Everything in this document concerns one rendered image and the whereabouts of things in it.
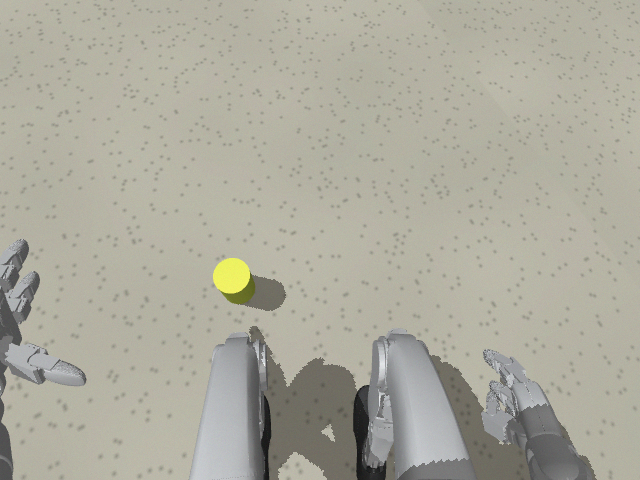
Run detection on right robot arm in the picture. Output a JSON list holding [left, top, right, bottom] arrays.
[[525, 434, 592, 480]]

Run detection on right robot foot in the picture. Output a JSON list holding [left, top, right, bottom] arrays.
[[353, 385, 386, 480]]

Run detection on right robot hand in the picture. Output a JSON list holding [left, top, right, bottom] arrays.
[[481, 349, 563, 450]]

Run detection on can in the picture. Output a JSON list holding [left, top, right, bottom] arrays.
[[213, 258, 255, 304]]

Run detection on left robot hand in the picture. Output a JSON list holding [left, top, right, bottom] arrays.
[[0, 239, 86, 386]]

